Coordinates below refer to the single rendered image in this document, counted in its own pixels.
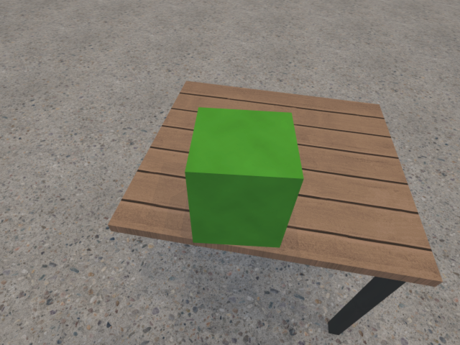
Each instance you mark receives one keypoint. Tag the carton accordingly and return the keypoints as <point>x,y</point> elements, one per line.
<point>243,176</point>

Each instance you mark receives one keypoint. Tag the table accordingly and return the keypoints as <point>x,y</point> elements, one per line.
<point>354,211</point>

